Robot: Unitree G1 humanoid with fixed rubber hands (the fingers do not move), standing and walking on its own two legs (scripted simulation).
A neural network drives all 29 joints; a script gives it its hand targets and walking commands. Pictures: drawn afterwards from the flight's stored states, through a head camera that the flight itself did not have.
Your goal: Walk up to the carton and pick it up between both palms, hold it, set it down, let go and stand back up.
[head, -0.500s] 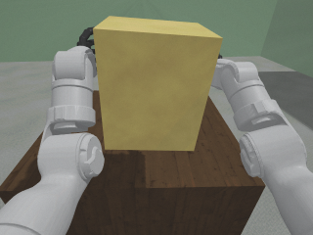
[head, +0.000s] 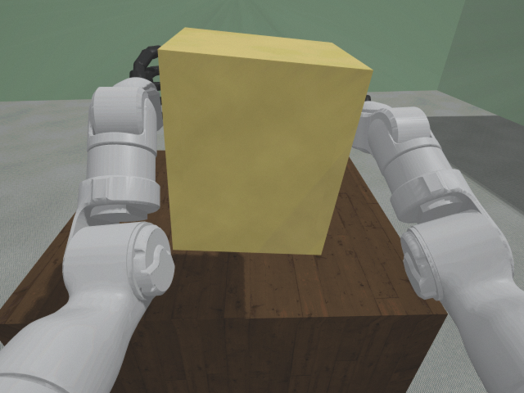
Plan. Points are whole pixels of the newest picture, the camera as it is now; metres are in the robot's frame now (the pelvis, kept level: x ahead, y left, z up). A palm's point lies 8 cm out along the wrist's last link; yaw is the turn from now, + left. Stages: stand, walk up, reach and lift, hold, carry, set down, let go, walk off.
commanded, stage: hold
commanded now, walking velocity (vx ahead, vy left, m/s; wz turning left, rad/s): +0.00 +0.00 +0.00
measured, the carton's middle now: (254, 143) +0.34 -0.01 +0.29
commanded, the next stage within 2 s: none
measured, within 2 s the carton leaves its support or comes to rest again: neither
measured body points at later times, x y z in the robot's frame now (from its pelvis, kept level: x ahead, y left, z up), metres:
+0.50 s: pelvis -0.01 +0.00 +0.00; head -0.12 +0.02 +0.44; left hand +0.37 +0.14 +0.36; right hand +0.36 -0.16 +0.33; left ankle +0.01 +0.11 -0.75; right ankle +0.02 -0.13 -0.75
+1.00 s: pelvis +0.00 +0.00 +0.00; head -0.11 +0.02 +0.44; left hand +0.38 +0.14 +0.36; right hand +0.37 -0.16 +0.32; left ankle +0.01 +0.11 -0.75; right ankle +0.02 -0.13 -0.75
